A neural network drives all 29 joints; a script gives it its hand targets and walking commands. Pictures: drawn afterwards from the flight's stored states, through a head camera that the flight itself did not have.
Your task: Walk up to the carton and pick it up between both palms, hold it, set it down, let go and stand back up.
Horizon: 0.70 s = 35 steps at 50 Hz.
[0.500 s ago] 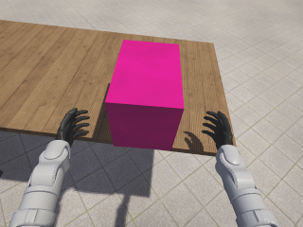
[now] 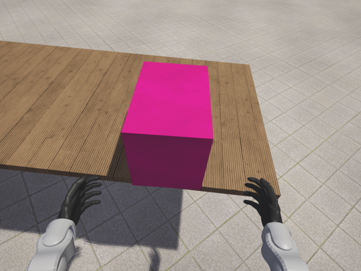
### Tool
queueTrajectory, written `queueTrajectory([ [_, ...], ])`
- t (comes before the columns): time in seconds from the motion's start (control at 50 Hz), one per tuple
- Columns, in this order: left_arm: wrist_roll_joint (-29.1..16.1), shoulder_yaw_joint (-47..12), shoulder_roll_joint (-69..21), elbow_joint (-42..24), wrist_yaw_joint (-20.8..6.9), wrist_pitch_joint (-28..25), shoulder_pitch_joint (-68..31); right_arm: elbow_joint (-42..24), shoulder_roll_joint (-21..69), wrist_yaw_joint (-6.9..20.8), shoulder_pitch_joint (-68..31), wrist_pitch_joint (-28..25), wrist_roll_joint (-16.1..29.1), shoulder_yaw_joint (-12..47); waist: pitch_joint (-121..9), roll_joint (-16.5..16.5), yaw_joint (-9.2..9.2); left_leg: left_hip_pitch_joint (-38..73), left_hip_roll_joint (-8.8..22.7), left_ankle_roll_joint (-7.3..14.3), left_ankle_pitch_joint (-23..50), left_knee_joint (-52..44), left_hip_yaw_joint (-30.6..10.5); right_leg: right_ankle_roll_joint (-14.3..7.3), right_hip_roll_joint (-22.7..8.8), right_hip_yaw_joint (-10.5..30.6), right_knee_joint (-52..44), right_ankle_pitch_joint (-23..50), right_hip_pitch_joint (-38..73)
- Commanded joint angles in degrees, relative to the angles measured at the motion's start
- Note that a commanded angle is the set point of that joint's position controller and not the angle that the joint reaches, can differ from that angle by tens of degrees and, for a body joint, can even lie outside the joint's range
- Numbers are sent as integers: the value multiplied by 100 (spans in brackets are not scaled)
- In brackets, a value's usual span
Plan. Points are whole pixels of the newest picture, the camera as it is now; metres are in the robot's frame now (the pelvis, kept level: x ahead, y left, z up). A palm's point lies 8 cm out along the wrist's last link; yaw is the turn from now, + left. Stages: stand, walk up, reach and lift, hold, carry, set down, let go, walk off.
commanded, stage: set down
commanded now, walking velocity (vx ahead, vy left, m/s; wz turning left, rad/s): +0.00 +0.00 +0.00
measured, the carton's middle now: (171, 123) +0.48 +0.04 +0.04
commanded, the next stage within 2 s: let go in 0.42 s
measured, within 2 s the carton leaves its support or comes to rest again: neither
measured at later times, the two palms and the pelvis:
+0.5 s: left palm (67, 252) +0.16 +0.24 -0.03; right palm (271, 249) +0.18 -0.19 -0.03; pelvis -0.01 +0.00 +0.00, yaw +0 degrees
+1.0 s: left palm out of the picture +0.13 +0.23 -0.08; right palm out of the picture +0.14 -0.20 -0.09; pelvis +0.00 -0.01 -0.01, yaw -1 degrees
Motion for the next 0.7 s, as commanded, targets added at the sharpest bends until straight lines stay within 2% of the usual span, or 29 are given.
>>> queueTrajectory([
  [0.0,0,371,937,-1368,-54,-357,-697,-1510,-459,33,-815,-394,-77,-175,-1268,388,42,1439,-229,-177,2349,150,53,-19,88,33,-152,1896,-241],
  [0.1,30,315,936,-1460,-28,-225,-346,-1454,-366,115,-485,-254,-197,-155,-872,505,60,1326,-222,-237,1792,61,71,-28,73,21,-205,1285,-459],
  [0.22,76,167,944,-1585,125,220,-218,-1251,-303,230,-354,77,-437,-318,-553,576,33,1114,-187,-236,1034,-2,115,-40,42,-19,-171,521,-791],
  [0.44,124,16,978,-2102,237,967,286,-1511,-273,330,100,504,-596,-423,-509,388,126,998,-171,-131,1245,77,124,19,66,13,-17,601,-835],
  [0.68,421,-6,789,-1841,241,1390,552,-1108,-145,402,395,676,-738,-463,-288,425,157,1071,-139,-136,1119,55,127,-8,44,36,-27,345,-1005],
])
